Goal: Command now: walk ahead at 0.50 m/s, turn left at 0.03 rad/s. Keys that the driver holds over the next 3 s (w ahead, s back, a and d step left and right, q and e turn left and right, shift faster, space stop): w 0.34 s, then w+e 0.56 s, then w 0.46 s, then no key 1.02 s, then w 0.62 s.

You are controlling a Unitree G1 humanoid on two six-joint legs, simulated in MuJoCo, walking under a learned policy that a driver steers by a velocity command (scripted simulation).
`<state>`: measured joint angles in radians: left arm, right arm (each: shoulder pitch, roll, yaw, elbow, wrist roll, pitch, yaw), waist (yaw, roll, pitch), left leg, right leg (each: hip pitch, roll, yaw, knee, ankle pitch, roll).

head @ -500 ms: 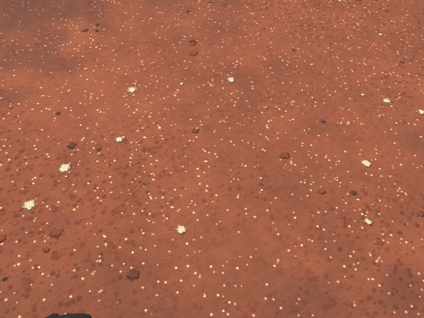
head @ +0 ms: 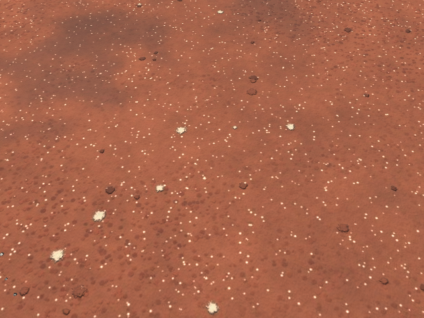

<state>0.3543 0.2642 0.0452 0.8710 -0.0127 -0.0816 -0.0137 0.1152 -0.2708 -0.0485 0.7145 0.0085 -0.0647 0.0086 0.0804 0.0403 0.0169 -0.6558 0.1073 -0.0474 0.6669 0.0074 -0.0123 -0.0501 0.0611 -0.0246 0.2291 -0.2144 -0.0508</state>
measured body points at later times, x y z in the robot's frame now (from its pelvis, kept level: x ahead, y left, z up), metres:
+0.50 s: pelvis +0.27 +0.06 +0.00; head +0.29 +0.06 +0.45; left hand +0.45 +0.31 -0.11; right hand +0.29 -0.23 -0.12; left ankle +0.23 +0.15 -0.75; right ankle +0.43 -0.13 -0.68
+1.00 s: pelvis +0.55 -0.04 +0.00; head +0.58 -0.06 +0.45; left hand +0.70 +0.21 -0.11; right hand +0.65 -0.35 -0.10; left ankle +0.75 +0.10 -0.68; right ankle +0.51 -0.10 -0.75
